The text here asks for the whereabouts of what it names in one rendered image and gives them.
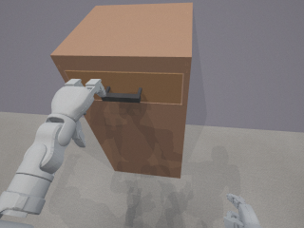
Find cabinet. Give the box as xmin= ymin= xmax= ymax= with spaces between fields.
xmin=50 ymin=2 xmax=193 ymax=179

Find handle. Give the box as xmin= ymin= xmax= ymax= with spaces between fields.
xmin=101 ymin=86 xmax=143 ymax=104

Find drawer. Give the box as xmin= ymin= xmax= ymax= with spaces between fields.
xmin=66 ymin=69 xmax=183 ymax=104

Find left robot hand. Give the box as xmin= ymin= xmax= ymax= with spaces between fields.
xmin=51 ymin=79 xmax=106 ymax=148

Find left robot forearm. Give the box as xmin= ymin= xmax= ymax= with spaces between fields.
xmin=0 ymin=113 xmax=77 ymax=218

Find right robot hand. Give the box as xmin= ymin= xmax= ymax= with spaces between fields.
xmin=223 ymin=193 xmax=260 ymax=228

